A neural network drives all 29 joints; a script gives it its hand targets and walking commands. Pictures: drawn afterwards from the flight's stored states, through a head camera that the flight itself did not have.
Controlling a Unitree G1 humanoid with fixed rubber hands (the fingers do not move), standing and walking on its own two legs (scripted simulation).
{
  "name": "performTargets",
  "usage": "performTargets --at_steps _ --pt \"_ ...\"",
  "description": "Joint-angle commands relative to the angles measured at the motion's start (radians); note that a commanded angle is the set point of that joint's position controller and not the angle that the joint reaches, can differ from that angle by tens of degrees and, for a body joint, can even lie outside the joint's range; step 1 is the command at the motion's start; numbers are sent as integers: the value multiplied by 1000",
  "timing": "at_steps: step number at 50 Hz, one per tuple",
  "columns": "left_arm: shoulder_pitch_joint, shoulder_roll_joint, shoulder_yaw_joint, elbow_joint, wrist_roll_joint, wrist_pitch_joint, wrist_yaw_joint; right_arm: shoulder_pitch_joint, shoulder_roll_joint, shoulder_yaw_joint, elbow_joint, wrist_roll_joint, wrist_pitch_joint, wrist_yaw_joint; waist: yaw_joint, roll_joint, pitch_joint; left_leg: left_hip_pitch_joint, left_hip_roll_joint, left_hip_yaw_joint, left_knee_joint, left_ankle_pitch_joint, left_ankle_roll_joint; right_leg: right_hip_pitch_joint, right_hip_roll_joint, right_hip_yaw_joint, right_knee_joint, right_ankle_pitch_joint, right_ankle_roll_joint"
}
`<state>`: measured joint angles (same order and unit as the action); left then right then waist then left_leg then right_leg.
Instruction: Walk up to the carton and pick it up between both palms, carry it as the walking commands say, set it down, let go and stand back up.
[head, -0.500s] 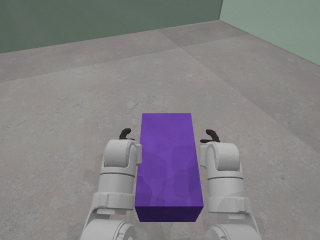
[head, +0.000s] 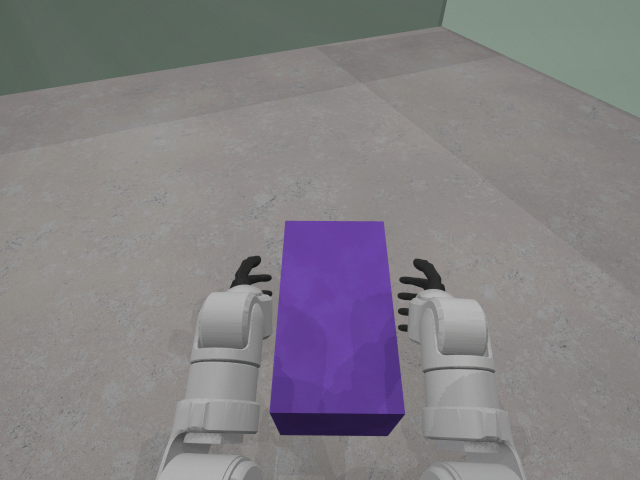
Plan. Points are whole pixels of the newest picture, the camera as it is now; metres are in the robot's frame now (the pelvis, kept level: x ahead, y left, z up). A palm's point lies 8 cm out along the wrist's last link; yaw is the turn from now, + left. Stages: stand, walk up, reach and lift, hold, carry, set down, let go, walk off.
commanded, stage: carry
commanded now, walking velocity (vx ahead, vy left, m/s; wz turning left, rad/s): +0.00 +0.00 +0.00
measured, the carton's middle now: (334, 323) +0.36 +0.00 -0.03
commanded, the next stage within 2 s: hold in 1.18 s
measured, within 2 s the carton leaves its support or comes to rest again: neither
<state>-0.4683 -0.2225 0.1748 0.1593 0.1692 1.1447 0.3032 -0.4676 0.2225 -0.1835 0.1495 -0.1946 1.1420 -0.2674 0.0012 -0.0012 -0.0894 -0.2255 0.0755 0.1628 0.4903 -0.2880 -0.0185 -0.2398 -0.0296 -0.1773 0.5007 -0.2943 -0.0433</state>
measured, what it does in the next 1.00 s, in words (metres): stands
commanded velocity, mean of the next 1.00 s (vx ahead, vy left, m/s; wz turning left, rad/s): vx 0.00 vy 0.00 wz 0.00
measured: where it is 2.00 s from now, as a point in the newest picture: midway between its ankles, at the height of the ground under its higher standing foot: outside the picture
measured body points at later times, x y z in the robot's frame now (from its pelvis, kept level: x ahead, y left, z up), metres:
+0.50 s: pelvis -0.03 +0.00 +0.00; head -0.04 -0.01 +0.45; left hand +0.29 +0.12 +0.04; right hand +0.28 -0.13 +0.04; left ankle -0.02 +0.12 -0.74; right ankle -0.02 -0.08 -0.74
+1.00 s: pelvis -0.04 -0.01 +0.00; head -0.06 -0.01 +0.45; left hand +0.27 +0.12 +0.04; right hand +0.27 -0.13 +0.04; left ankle -0.02 +0.12 -0.74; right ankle -0.02 -0.08 -0.74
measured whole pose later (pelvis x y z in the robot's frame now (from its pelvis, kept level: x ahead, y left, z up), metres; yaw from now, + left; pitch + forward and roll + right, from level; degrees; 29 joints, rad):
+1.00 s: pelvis -0.04 -0.01 +0.00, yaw +0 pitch +2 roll +0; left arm -0.29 -0.16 0.11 0.22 0.18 0.83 0.12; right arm -0.29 0.16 -0.09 0.22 -0.20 0.84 -0.14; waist 0.00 0.01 -0.10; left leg -0.29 0.09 0.15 0.48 -0.22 -0.02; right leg -0.30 -0.02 -0.19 0.48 -0.22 -0.07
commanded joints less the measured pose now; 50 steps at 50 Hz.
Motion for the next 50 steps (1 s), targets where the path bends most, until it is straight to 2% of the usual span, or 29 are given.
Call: performTargets --at_steps 1,4,8,13,16,21,50 --pt "-536 -1069 -510 -49 -407 -49 -443 -503 1104 511 -26 408 -37 390 1 -8 -340 114 98 -81 -18 357 20 122 -146 117 -40 483 -4" --pt "-505 -1031 -466 13 -348 -95 -443 -468 1072 470 44 351 -84 388 1 -8 -333 103 99 -76 -21 334 22 109 -146 116 -45 456 -6" --pt "-469 -980 -415 84 -269 -213 -440 -435 1025 423 125 276 -204 382 0 -8 -312 76 100 -72 -24 278 24 87 -147 112 -53 394 -7" --pt "-407 -961 -494 -16 -293 -289 -427 -382 992 500 14 299 -284 367 -4 -1 -328 75 105 -77 -23 279 26 80 -144 115 -48 375 -7" --pt "-351 -940 -531 -49 -296 -304 -423 -326 980 542 -17 304 -300 364 -4 1 -337 79 106 -80 -20 285 27 79 -144 120 -46 382 -8" --pt "-308 -918 -551 -71 -289 -324 -425 -284 966 570 -38 300 -321 368 -5 -2 -312 61 108 -87 -38 219 24 64 -147 129 -70 331 -6" --pt "-274 -898 -540 -49 -265 -366 -425 -260 932 577 -48 274 -366 371 -5 0 -276 13 111 -112 -66 133 15 47 -150 147 -118 224 -1"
